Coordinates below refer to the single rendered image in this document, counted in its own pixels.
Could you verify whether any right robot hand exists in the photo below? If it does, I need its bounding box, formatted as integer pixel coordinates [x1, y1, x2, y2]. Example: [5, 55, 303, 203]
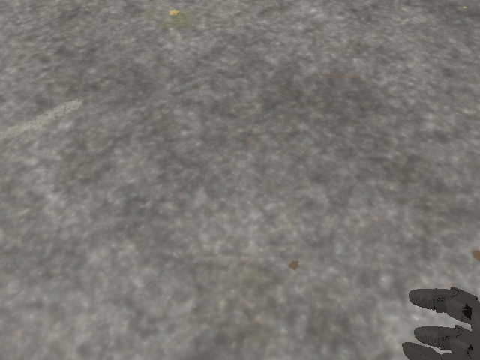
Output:
[402, 286, 480, 360]

